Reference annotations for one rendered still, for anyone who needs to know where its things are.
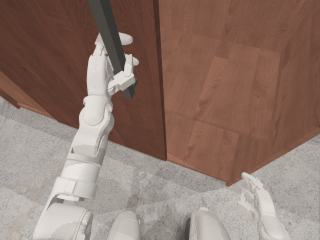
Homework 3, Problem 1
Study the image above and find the robot left forearm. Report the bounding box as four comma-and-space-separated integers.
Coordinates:
32, 94, 115, 240

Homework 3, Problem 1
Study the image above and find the robot left thigh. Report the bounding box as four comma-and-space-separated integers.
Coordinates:
107, 212, 142, 240

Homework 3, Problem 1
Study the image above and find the wardrobe door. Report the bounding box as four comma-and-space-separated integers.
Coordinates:
0, 71, 48, 113
0, 0, 167, 162

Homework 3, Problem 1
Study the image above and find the right robot hand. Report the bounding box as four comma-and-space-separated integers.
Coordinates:
237, 172, 277, 224

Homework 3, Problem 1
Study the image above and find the handle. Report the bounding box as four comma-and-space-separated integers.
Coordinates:
87, 0, 138, 99

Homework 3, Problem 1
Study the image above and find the robot right forearm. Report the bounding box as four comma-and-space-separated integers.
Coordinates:
257, 215, 291, 240

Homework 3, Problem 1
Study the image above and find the right robot shin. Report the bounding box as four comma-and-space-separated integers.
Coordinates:
189, 207, 209, 240

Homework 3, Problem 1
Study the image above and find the left robot upper arm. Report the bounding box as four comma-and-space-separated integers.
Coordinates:
29, 202, 93, 240

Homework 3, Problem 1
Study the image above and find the left robot hand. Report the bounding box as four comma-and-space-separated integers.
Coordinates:
86, 32, 139, 100

